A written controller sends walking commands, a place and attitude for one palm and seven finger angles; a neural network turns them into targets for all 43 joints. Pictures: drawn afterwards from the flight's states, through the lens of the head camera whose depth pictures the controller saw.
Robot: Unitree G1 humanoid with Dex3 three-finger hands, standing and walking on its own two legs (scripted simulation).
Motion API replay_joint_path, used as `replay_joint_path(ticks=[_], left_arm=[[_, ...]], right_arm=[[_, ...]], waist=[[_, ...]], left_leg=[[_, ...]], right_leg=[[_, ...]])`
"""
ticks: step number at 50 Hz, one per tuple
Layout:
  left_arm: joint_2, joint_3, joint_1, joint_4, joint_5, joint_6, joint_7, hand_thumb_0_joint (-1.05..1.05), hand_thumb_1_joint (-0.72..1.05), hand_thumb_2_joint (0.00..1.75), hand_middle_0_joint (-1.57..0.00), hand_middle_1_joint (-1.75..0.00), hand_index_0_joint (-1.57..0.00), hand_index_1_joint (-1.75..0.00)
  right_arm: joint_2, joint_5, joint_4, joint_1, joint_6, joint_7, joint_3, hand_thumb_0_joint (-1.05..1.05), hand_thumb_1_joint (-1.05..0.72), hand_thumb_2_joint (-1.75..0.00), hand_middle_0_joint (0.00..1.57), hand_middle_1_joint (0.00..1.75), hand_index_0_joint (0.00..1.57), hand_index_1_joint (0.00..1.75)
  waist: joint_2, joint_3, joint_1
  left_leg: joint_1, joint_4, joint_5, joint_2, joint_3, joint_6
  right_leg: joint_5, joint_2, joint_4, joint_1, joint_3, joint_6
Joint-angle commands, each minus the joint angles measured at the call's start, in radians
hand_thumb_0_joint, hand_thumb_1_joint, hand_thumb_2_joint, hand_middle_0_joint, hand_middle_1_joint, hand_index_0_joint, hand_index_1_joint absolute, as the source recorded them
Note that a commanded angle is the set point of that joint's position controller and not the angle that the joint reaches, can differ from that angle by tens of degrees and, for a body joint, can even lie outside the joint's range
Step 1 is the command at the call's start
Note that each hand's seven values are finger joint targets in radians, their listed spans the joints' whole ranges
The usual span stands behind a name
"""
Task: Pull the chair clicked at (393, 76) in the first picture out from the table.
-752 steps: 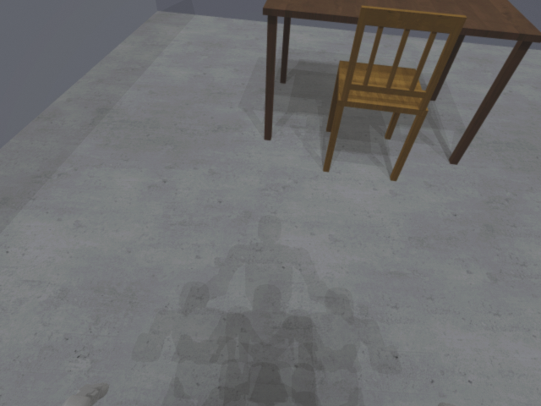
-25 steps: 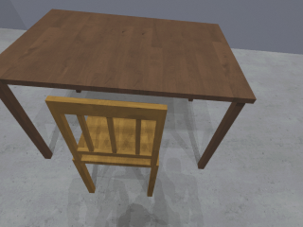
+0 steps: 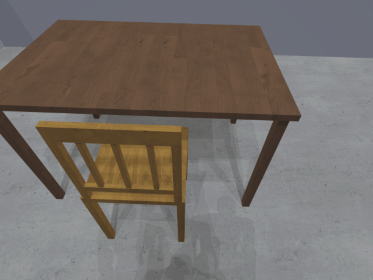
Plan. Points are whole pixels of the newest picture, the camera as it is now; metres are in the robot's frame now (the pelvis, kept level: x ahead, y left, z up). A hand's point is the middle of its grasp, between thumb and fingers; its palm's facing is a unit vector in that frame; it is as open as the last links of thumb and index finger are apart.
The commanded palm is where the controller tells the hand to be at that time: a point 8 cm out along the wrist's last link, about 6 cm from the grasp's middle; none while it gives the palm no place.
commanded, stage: come to a stop and stand still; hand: left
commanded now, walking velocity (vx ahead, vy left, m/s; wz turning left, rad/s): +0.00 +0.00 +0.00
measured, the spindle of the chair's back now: (122, 166) +0.47 +0.23 -0.12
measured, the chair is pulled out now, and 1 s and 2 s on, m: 0.00 0.00 0.00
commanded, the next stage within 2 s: look again from close up in 0.22 s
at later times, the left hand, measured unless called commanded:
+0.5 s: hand out of the picture -0.03 +0.17 -0.18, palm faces -0.01 -0.98 -0.17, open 7.3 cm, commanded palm none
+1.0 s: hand out of the picture +0.01 +0.24 -0.18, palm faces -0.05 -0.98 -0.21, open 7.3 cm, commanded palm none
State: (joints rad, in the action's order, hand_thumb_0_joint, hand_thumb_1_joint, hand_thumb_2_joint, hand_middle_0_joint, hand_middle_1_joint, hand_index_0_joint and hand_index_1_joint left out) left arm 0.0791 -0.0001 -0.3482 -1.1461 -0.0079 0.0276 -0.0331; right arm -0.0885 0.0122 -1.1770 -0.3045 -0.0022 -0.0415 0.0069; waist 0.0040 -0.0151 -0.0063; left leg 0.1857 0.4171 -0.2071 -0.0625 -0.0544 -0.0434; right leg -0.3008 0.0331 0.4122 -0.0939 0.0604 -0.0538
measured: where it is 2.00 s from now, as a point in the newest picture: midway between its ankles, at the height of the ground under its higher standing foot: outside the picture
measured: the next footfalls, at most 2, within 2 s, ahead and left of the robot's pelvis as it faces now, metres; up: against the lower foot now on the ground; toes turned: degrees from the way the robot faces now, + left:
none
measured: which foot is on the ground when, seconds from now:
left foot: down 0.00-1.00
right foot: down 0.00-1.00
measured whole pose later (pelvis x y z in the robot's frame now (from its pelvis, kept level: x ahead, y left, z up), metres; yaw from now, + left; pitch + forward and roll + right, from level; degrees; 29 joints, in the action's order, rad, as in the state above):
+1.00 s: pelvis +0.00 +0.06 +0.00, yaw -3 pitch -1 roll +0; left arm 0.18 -0.01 -0.29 -1.07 -0.01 0.00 -0.04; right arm -0.15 0.01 -1.10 -0.29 -0.02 -0.03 -0.02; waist 0.01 -0.03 -0.01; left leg 0.19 0.46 -0.26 0.07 -0.09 0.09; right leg -0.32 -0.04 0.47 -0.15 -0.01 0.03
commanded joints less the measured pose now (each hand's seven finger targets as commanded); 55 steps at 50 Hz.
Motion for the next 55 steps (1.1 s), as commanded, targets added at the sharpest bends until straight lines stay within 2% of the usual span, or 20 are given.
replay_joint_path(ticks=[1,3,9,15,16,17,18,19,20,21,23,24,26,27,28,29,32,37,50,55], left_arm=[[0.101,0.018,-0.099,0.012,0.0,0.008,-0.012,0.0,0.9,0.9,-0.2,-0.3,-0.2,-0.3],[0.101,0.018,-0.104,0.012,-0.001,0.007,-0.013,0.0,0.9,0.9,-0.2,-0.3,-0.2,-0.3],[0.101,0.019,-0.114,0.008,-0.001,0.006,-0.015,0.0,0.9,0.9,-0.2,-0.3,-0.2,-0.3],[0.11,0.021,-0.12,0.004,-0.002,0.006,-0.016,0.0,0.9,0.9,-0.2,-0.3,-0.2,-0.3],[0.165,0.026,-0.194,-0.011,-0.021,0.039,-0.054,0.0,0.9,0.9,-0.2,-0.3,-0.2,-0.3],[0.19,0.026,-0.165,0.035,-0.022,0.048,-0.048,0.0,0.9,0.9,-0.2,-0.3,-0.2,-0.3],[0.201,0.031,-0.139,0.051,-0.021,0.045,-0.04,0.0,0.9,0.9,-0.2,-0.3,-0.2,-0.3],[0.186,0.025,-0.133,0.053,-0.021,0.045,-0.038,0.0,0.9,0.9,-0.2,-0.3,-0.2,-0.3],[0.175,0.021,-0.116,0.071,-0.023,0.047,-0.034,0.0,0.9,0.9,-0.2,-0.3,-0.2,-0.3],[0.176,0.021,-0.098,0.088,-0.022,0.043,-0.033,0.0,0.9,0.9,-0.2,-0.3,-0.2,-0.3],[0.18,0.016,-0.046,0.114,-0.015,0.031,-0.031,0.0,0.9,0.9,-0.2,-0.3,-0.2,-0.3],[0.166,0.014,-0.04,0.118,-0.01,0.024,-0.03,0.0,0.9,0.9,-0.2,-0.3,-0.2,-0.3],[0.144,0.01,-0.046,0.129,-0.006,0.004,-0.026,0.0,0.9,0.9,-0.2,-0.3,-0.2,-0.3],[0.137,0.009,-0.053,0.127,-0.008,0.001,-0.025,0.0,0.9,0.9,-0.2,-0.3,-0.2,-0.3],[0.143,0.007,-0.047,0.12,-0.009,-0.005,-0.024,0.0,0.9,0.9,-0.2,-0.3,-0.2,-0.3],[0.151,0.006,-0.05,0.115,-0.01,-0.009,-0.022,0.0,0.9,0.9,-0.2,-0.3,-0.2,-0.3],[0.159,0.003,-0.04,0.116,-0.011,-0.016,-0.016,0.0,0.9,0.9,-0.2,-0.3,-0.2,-0.3],[0.175,0.003,-0.013,0.124,-0.009,-0.018,-0.012,0.0,0.9,0.9,-0.2,-0.3,-0.2,-0.3],[0.187,0.0,-0.009,0.093,-0.002,-0.018,-0.014,0.0,0.9,0.9,-0.2,-0.3,-0.2,-0.3],[0.181,-0.003,-0.022,0.074,-0.004,-0.019,-0.016,0.0,0.9,0.9,-0.2,-0.3,-0.2,-0.3]], right_arm=[[-0.074,0.0,0.025,-0.059,-0.011,-0.003,0.01,0.0,-0.9,-0.9,0.2,0.3,0.2,0.3],[-0.072,-0.002,0.025,-0.054,-0.009,-0.004,0.011,0.0,-0.9,-0.9,0.2,0.3,0.2,0.3],[-0.08,-0.001,0.03,-0.044,-0.008,-0.006,0.009,0.0,-0.9,-0.9,0.2,0.3,0.2,0.3],[-0.089,0.0,0.036,-0.037,-0.008,-0.007,0.007,0.0,-0.9,-0.9,0.2,0.3,0.2,0.3],[-0.128,-0.007,0.125,0.11,-0.026,0.006,0.009,0.0,-0.9,-0.9,0.2,0.3,0.2,0.3],[-0.084,-0.007,0.159,0.033,-0.005,0.011,0.013,0.0,-0.9,-0.9,0.2,0.3,0.2,0.3],[-0.082,-0.003,0.158,0.031,0.004,0.016,0.013,0.0,-0.9,-0.9,0.2,0.3,0.2,0.3],[-0.083,-0.009,0.163,0.031,0.0,0.017,0.012,0.0,-0.9,-0.9,0.2,0.3,0.2,0.3],[-0.083,-0.01,0.172,0.024,-0.008,0.02,0.012,0.0,-0.9,-0.9,0.2,0.3,0.2,0.3],[-0.089,-0.011,0.177,0.015,-0.013,0.019,0.012,0.0,-0.9,-0.9,0.2,0.3,0.2,0.3],[-0.09,-0.008,0.156,-0.029,-0.019,0.018,0.01,0.0,-0.9,-0.9,0.2,0.3,0.2,0.3],[-0.109,-0.006,0.151,-0.044,-0.023,0.015,0.009,0.0,-0.9,-0.9,0.2,0.3,0.2,0.3],[-0.158,0.0,0.16,-0.029,-0.027,0.011,0.012,0.0,-0.9,-0.9,0.2,0.3,0.2,0.3],[-0.166,0.003,0.162,-0.016,-0.025,0.008,0.009,0.0,-0.9,-0.9,0.2,0.3,0.2,0.3],[-0.159,0.004,0.156,-0.004,-0.027,0.008,0.005,0.0,-0.9,-0.9,0.2,0.3,0.2,0.3],[-0.163,0.004,0.16,0.003,-0.026,0.008,0.002,0.0,-0.9,-0.9,0.2,0.3,0.2,0.3],[-0.183,0.002,0.169,0.01,-0.027,0.009,0.002,0.0,-0.9,-0.9,0.2,0.3,0.2,0.3],[-0.201,0.002,0.16,-0.005,-0.033,0.009,0.0,0.0,-0.9,-0.9,0.2,0.3,0.2,0.3],[-0.199,-0.003,0.109,-0.025,-0.041,0.006,-0.005,0.0,-0.9,-0.9,0.2,0.3,0.2,0.3],[-0.19,-0.005,0.091,-0.029,-0.039,0.006,-0.006,0.0,-0.9,-0.9,0.2,0.3,0.2,0.3]], waist=[[0.016,-0.073,0.003],[0.039,-0.086,0.004],[0.011,-0.086,0.006],[0.023,-0.072,0.01],[0.097,-0.13,0.064],[0.082,-0.084,-0.009],[0.045,-0.048,0.003],[0.084,-0.018,0.0],[0.099,0.027,-0.003],[0.104,0.063,-0.009],[0.081,0.078,-0.028],[0.047,0.058,-0.032],[-0.056,0.002,-0.006],[-0.064,-0.043,0.004],[-0.13,-0.084,0.011],[-0.132,-0.097,0.015],[-0.078,-0.112,0.019],[-0.035,-0.063,0.015],[-0.011,-0.018,0.012],[-0.008,-0.034,0.012]], left_leg=[[-0.046,-0.026,0.104,-0.038,0.025,0.032],[-0.039,-0.028,0.096,-0.041,0.019,0.031],[-0.047,-0.029,0.113,-0.043,0.02,0.028],[-0.051,-0.024,0.136,-0.045,0.015,0.027],[0.123,0.286,0.001,-0.02,-0.044,0.008],[0.173,0.347,-0.148,0.017,0.046,0.045],[0.172,0.338,-0.143,0.013,0.023,0.059],[0.178,0.336,-0.163,0.003,0.021,0.057],[0.168,0.313,-0.175,0.016,0.021,0.054],[0.139,0.258,-0.169,0.024,0.017,0.054],[0.021,0.115,-0.033,0.043,-0.007,0.047],[-0.018,0.063,0.01,0.024,0.026,0.054],[0.007,0.04,0.129,-0.064,0.115,0.092],[0.035,0.039,0.133,-0.07,0.122,0.102],[0.068,0.005,0.138,-0.069,0.147,0.11],[0.081,-0.015,0.115,-0.069,0.159,0.114],[0.096,-0.062,0.027,-0.067,0.17,0.117],[0.036,-0.082,0.07,-0.067,0.166,0.115],[-0.048,-0.073,0.233,-0.05,0.139,0.107],[-0.052,-0.08,0.215,-0.05,0.13,0.106]], right_leg=[[0.264,-0.14,-0.125,-0.125,-0.126,0.029],[0.284,-0.138,-0.129,-0.123,-0.122,0.036],[0.313,-0.137,-0.122,-0.119,-0.124,0.039],[0.397,-0.14,-0.107,-0.092,-0.114,0.045],[1.05,-0.237,-0.101,-0.11,-0.264,0.146],[1.11,-0.264,-0.044,-0.053,-0.229,0.123],[1.086,-0.262,-0.032,-0.009,-0.202,0.09],[0.97,-0.246,-0.02,0.0,-0.183,0.028],[0.936,-0.235,-0.001,0.03,-0.182,-0.034],[0.891,-0.226,0.014,0.044,-0.177,-0.064],[0.664,-0.183,0.049,-0.016,-0.15,-0.054],[0.491,-0.158,0.064,-0.071,-0.152,-0.036],[0.16,-0.098,0.034,-0.142,-0.129,0.0],[0.113,-0.084,0.02,-0.151,-0.133,0.001],[0.07,-0.079,0.025,-0.149,-0.121,0.005],[0.04,-0.074,0.028,-0.142,-0.11,0.007],[0.026,-0.074,0.028,-0.137,-0.105,0.014],[0.055,-0.088,0.032,-0.124,-0.101,0.023],[0.13,-0.115,0.018,-0.103,-0.109,0.034],[0.128,-0.12,0.006,-0.108,-0.11,0.037]])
